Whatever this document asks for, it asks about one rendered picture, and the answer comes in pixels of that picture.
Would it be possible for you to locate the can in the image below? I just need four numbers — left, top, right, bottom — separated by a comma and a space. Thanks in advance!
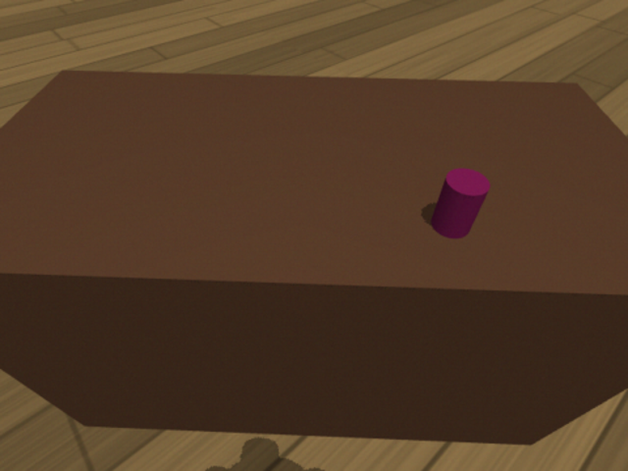
431, 168, 490, 238

